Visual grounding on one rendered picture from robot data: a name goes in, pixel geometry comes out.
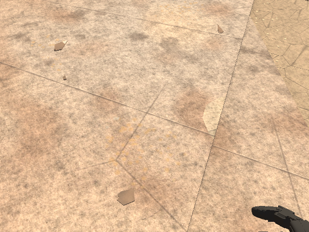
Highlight robot right hand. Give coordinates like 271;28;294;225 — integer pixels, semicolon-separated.
251;205;309;232

